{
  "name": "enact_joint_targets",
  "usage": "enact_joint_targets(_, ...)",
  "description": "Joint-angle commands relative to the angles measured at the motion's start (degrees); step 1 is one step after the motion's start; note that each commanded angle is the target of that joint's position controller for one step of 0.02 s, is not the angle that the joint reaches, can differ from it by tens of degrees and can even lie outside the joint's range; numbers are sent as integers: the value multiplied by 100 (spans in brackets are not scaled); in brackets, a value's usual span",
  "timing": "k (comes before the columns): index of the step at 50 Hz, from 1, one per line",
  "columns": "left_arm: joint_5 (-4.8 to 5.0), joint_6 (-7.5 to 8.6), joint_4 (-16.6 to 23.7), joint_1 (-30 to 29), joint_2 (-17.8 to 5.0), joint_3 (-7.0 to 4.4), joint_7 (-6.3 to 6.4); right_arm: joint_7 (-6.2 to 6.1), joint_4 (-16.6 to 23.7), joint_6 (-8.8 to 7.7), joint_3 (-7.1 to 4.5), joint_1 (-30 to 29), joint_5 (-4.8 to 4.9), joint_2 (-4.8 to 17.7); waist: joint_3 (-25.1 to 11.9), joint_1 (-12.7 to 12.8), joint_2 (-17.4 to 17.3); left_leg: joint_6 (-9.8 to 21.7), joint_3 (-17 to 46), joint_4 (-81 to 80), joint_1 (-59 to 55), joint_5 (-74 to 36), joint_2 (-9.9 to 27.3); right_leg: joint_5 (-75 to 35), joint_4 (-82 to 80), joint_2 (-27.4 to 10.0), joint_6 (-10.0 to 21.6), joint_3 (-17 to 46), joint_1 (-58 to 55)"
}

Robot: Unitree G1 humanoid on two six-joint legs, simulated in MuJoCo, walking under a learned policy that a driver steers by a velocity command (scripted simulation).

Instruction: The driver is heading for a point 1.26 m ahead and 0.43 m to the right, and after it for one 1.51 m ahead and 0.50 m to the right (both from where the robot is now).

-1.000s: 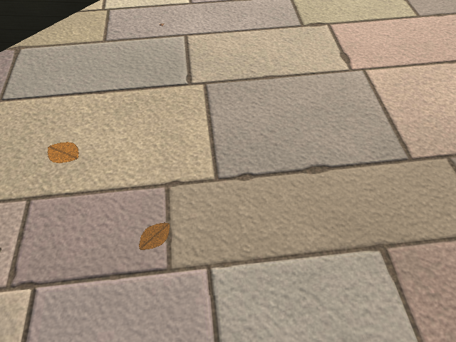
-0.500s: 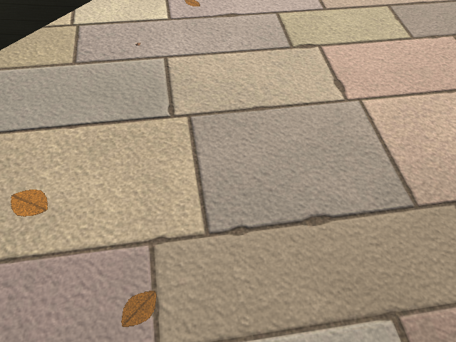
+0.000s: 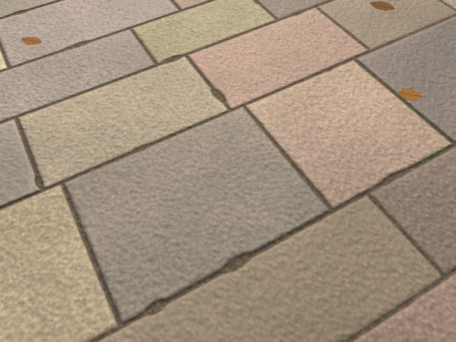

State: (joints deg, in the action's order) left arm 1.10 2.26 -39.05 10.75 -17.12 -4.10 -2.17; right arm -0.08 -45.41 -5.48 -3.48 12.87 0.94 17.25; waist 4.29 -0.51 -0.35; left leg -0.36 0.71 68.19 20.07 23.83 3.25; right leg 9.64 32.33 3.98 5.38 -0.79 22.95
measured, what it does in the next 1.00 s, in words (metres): walks ahead, turning right: left foot, then right foot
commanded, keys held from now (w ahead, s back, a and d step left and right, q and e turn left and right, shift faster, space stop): w+e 0.88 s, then w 0.12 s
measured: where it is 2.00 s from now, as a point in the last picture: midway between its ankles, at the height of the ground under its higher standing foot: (343, 194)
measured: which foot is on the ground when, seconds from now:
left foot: up 0.00-0.36, down 0.38-0.90, up 0.92-1.00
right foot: down 0.00-0.38, up 0.40-0.88, down 0.90-1.00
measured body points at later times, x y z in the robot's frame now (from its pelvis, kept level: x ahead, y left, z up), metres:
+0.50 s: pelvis +0.29 +0.04 +0.01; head +0.31 +0.04 +0.45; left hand +0.44 +0.29 -0.11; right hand +0.37 -0.27 -0.08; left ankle +0.37 +0.13 -0.73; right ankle +0.15 -0.06 -0.64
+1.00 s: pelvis +0.51 -0.11 +0.00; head +0.54 -0.15 +0.44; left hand +0.81 +0.00 -0.08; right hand +0.41 -0.39 -0.13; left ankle +0.47 +0.10 -0.63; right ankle +0.53 -0.21 -0.73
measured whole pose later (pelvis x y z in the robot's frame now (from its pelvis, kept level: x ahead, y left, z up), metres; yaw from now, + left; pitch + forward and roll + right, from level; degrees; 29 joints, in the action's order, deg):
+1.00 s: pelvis +0.51 -0.11 +0.00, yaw -35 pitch +1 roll +1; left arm 1.0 2.1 -35.2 8.7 -16.9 -3.8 -2.1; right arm 0.5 -47.3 -4.8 -3.0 15.2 1.6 18.1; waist 4.3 -1.7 -0.4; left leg -0.1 -0.7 67.1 17.0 25.4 3.9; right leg 9.9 33.6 3.0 4.7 -1.6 24.4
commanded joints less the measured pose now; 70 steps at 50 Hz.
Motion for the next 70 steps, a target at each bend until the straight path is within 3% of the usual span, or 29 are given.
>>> enact_joint_targets(1, -108, 129, 397, 222, -684, -170, 75, -18, 534, -157, -186, -133, -124, 749, -752, -1, 377, 34, 452, -259, 1679, -645, 388, -675, -1832, -1497, 1113, 2420, -1798)
enact_joint_targets(4, -68, 169, 362, 281, -773, -202, 164, -20, 539, -12, -158, -169, -186, 568, -648, -59, 230, -236, 298, -947, 1452, -1019, 304, -1397, -1986, -1272, 1151, 1906, -1219)
enact_joint_targets(9, -3, 112, 160, 705, -891, -239, 302, 32, 836, -20, -32, -1254, -149, 283, -374, 336, 434, -399, 253, -3043, 1221, -2695, -76, -790, -1938, -890, 773, 1545, -921)
enact_joint_targets(13, 46, 59, -16, 1029, -891, -253, 327, 135, 1001, -109, -53, -1716, -55, 420, -293, 488, 506, -299, 387, -3797, 922, -2890, -256, -324, -1623, -1066, 672, 1999, -1177)
enact_joint_targets(16, 32, 1, -44, 1013, -867, -266, 362, 178, 980, -184, -132, -1518, -41, 615, -341, 326, 693, -101, 475, -4041, 629, -2232, -288, -453, -1113, -1233, 559, 2470, -1597)
enact_joint_targets(18, 12, -30, 5, 884, -697, -214, 348, 128, 775, -236, -249, -705, -73, 785, -685, -108, 746, 166, 306, -4366, -545, -2082, -297, -933, -387, -951, 342, 2419, -1490)
enact_joint_targets(19, -51, -16, 95, 866, -377, -90, 317, 82, 695, -258, -330, 64, -175, 1032, -1421, -460, 361, 506, 929, -4216, -1952, -1871, 429, -569, 967, -620, 141, 2047, -946)
enact_joint_targets(20, 68, 30, 230, 1606, -2, 23, 322, 64, 550, -192, -452, 735, -261, 1528, -2280, -274, -1259, 1416, 3331, -4545, -4038, -768, 1776, 1647, 2935, 253, -323, 1213, 1029)
enact_joint_targets(21, 141, 53, 195, 1727, -438, -8, 339, 113, 488, -148, -384, 780, -96, 1170, -2202, -276, -1619, 1583, 4616, -5023, -4103, 662, 2155, 2425, 3936, -83, -413, 1189, 2007)
enact_joint_targets(22, 134, 30, 174, 1207, -867, -125, 339, 95, 580, -115, -265, 486, -67, 732, -1389, -414, -935, 1317, 3824, -5169, -3413, 862, 1894, 1916, 4251, -350, -461, 1202, 2259)
enact_joint_targets(23, 67, -3, 244, 805, -909, -148, 346, 74, 617, -63, -208, 202, -112, 585, -920, -374, -527, 1109, 2962, -5205, -2724, 213, 1648, 1491, 4214, -551, -494, 964, 2142)
enact_joint_targets(25, 4, -23, 347, 531, -743, -173, 298, 47, 533, -44, -124, -76, -176, 377, -426, -159, -523, 971, 1886, -5468, -1752, -960, 1234, 995, 3726, -870, -497, 909, 1780)
enact_joint_targets(29, 43, -130, 484, 419, -344, -95, 240, 39, 342, -123, -183, -47, -113, 520, -278, -62, -529, 1107, 902, -5914, -1378, -1810, 1163, 630, 3126, -1058, -555, 697, 1712)
enact_joint_targets(36, 21, -37, 740, -541, -164, 6, 44, -4, 107, -25, -252, 139, -84, 843, -99, -355, -284, 946, -475, -5988, -1706, -2793, 1034, -1084, 1158, -985, -522, 246, 1564)
enact_joint_targets(40, 44, -39, 986, -1046, -194, 8, -89, -7, -61, 105, -303, 430, 20, 1042, 80, -439, -289, 819, -803, -5775, -2281, -3316, 1240, -786, 490, -849, -308, -53, 1475)
enact_joint_targets(42, 10, -64, 1033, -903, -371, -81, -116, -34, -66, 179, -352, 405, 77, 1211, -120, -219, -440, 708, -1022, -5172, -2539, -5036, 1274, -206, 354, -546, -86, -333, 984)
enact_joint_targets(44, -2, -114, 798, 174, -745, -302, -81, -83, -29, 263, -381, 312, 129, 1323, -770, 469, -481, 535, -1281, -3553, -2355, -6422, 1136, -29, 68, -83, 245, -588, -531)
enact_joint_targets(45, 12, -158, 515, 1185, -1053, -481, 15, -108, -14, 254, -298, 374, 77, 1148, -1271, 962, -216, 340, -1322, -2150, -1308, -5609, 951, -295, -181, -114, 486, -207, -2253)
enact_joint_targets(46, 59, -155, 449, 1382, -1696, -582, 119, -37, 280, 166, -32, 820, -204, 380, -1751, 536, 1323, 4, -1257, 14, 1302, -747, 141, 168, -294, -1687, 1320, 2550, -4399)
enact_joint_targets(47, 36, -48, 647, 1456, -1480, -459, 91, 42, 317, -43, 31, 691, -114, 475, -2791, 628, 1152, -11, 104, 1025, 2098, 1096, -415, 1048, -1274, -2471, 1920, 4849, -4833)
enact_joint_targets(48, -26, 32, 517, 1327, -1053, -319, 44, 105, 420, -136, -108, 73, 158, 920, -2068, 797, 621, 72, 366, 1106, 2593, 575, -84, 886, -1493, -2289, 1523, 3992, -4361)
enact_joint_targets(49, -25, 80, 479, 1039, -945, -271, 39, 110, 507, -193, -68, -141, 185, 850, -1382, 612, 495, 148, 280, 697, 2570, 90, 150, 451, -1517, -2069, 1307, 3181, -3506)
enact_joint_targets(51, -95, 119, 530, 350, -575, -130, 54, 46, 347, -138, -91, -77, -28, 792, -780, 160, 208, 98, 272, -63, 1891, -580, 527, -676, -1731, -1616, 992, 2134, -2124)
enact_joint_targets(52, -144, 147, 548, 237, -591, -122, 68, 60, 310, -68, -93, 115, -28, 773, -786, 2, 469, 25, 286, -165, 1547, -719, 567, -1003, -1874, -1601, 1060, 2026, -1714)
enact_joint_targets(55, -108, 249, 367, 278, -652, -132, 113, 48, 243, 81, -59, 109, -94, 563, -606, -72, 303, -204, 170, -764, 1445, -1149, 556, -1518, -2180, -1443, 1080, 1413, -1247)
enact_joint_targets(60, -83, 239, 49, 636, -748, -131, 218, 97, 477, 53, 39, -843, -89, 307, -273, 284, 321, -278, 83, -2685, 1548, -2867, 357, -1254, -2321, -1180, 761, 801, -1330)
enact_joint_targets(65, -18, 190, -337, 1094, -850, -163, 231, 237, 698, -18, 63, -1518, -21, 342, 18, 524, 362, -63, 95, -3648, 1619, -3039, 145, -900, -2151, -1542, 697, 949, -1974)
enact_joint_targets(68, -5, 107, -484, 1132, -912, -200, 272, 309, 734, -51, 26, -1409, -39, 464, -47, 371, 460, 193, 91, -3911, 1498, -2385, 57, -1530, -1763, -1791, 541, 1074, -2544)
enact_joint_targets(70, -19, 47, -498, 980, -967, -208, 292, 282, 561, -66, -78, -719, -55, 656, -479, -44, 540, 422, -221, -4060, 440, -2063, -254, -3120, -930, -1601, 363, 906, -2613)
